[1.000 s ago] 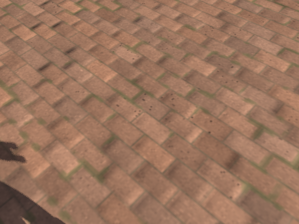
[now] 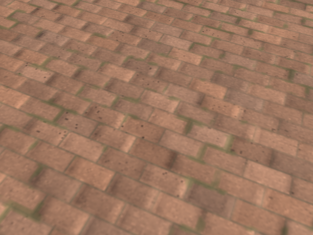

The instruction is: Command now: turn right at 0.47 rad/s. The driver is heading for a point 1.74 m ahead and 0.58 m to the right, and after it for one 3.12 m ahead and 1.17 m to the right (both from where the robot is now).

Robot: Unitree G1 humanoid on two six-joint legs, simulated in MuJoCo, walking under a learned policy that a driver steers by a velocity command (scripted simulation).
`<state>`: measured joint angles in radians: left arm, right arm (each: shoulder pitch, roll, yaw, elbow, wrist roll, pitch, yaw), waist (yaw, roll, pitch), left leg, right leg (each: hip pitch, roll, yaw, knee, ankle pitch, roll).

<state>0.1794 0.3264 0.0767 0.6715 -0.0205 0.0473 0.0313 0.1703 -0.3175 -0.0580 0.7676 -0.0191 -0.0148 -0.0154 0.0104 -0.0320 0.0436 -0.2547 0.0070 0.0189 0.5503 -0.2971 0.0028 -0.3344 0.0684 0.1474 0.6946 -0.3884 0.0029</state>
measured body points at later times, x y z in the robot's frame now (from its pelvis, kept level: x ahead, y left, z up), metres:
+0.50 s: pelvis +0.00 -0.05 +0.01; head +0.01 -0.09 +0.46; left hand +0.19 +0.19 -0.07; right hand +0.06 -0.37 -0.10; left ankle +0.03 +0.10 -0.66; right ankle -0.03 -0.13 -0.73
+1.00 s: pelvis +0.19 -0.07 +0.01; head +0.21 -0.06 +0.46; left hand +0.41 +0.12 -0.10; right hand +0.15 -0.36 -0.09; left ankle +0.23 +0.02 -0.73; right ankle +0.09 -0.18 -0.65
